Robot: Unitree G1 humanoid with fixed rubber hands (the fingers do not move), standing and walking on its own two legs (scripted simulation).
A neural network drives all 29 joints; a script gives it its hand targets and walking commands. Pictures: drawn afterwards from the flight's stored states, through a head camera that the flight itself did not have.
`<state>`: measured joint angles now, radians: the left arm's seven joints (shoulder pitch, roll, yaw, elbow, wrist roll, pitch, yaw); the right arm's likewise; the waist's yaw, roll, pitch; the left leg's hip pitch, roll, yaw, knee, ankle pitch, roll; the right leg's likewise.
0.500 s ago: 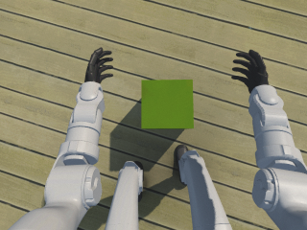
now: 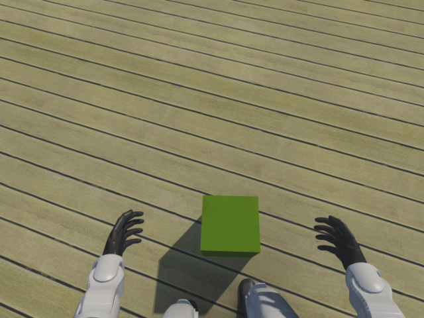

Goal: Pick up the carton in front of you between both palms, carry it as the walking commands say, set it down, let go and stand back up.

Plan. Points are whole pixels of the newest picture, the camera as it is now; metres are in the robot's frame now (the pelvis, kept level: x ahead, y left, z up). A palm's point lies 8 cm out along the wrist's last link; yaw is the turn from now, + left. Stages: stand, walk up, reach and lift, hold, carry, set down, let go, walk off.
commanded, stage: let go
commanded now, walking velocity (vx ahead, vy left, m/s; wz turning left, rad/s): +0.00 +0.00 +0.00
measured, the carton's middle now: (228, 228) +0.36 -0.04 -0.63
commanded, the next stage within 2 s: stand in 0.62 s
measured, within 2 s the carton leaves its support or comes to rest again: neither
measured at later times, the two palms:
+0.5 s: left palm (77, 286) +0.18 +0.25 -0.05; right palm (344, 269) +0.18 -0.21 -0.05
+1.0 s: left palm (53, 313) +0.14 +0.30 -0.07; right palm (381, 287) +0.15 -0.28 -0.08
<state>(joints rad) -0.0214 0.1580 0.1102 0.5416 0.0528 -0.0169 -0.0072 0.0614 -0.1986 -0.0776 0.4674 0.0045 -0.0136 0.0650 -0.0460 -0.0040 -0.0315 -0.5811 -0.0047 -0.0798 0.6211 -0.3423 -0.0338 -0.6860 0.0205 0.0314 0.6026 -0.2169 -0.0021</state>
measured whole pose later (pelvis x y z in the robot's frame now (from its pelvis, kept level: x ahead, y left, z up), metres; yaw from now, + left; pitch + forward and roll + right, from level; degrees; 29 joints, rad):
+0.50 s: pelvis +0.02 +0.02 +0.02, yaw +0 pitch -4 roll -1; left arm 0.21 0.20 0.04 0.43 0.02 0.11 -0.07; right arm 0.22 -0.21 -0.05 0.42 -0.02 0.12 0.07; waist 0.00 0.03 0.10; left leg -0.04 -0.01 -0.07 0.43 -0.33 0.00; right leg -0.14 0.01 0.03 0.41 -0.21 0.02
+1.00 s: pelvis +0.02 +0.01 +0.01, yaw +1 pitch +0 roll +0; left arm 0.18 0.33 0.04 0.78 0.04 0.01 0.02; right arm 0.22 -0.35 -0.04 0.70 -0.04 0.02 -0.02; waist 0.00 0.04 0.02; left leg -0.13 0.00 -0.08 0.50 -0.36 -0.02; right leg -0.25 0.01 0.01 0.53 -0.27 0.00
